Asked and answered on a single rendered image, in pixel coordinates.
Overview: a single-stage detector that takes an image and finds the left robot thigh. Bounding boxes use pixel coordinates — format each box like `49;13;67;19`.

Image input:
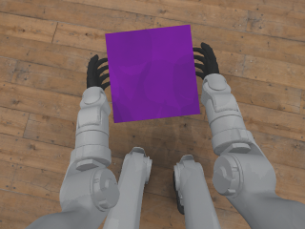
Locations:
102;152;153;229

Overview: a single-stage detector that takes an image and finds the left robot upper arm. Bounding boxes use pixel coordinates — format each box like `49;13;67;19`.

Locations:
25;166;120;229

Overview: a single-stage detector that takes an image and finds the robot right foot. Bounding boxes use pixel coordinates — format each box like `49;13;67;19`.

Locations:
173;172;185;215

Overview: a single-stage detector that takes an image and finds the right robot forearm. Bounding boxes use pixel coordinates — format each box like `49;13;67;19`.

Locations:
200;73;276;183

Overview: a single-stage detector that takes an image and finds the left robot forearm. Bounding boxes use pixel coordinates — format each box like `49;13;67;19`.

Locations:
59;86;112;204

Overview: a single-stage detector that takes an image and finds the robot right hand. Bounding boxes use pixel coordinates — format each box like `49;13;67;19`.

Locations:
193;42;220;80

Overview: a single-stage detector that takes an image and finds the robot left hand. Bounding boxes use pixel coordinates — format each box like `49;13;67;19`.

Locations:
86;54;111;91

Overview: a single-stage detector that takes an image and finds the right robot upper arm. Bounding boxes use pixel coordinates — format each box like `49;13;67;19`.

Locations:
212;153;305;229

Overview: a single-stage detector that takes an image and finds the carton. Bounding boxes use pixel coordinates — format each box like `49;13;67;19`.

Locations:
105;24;200;123

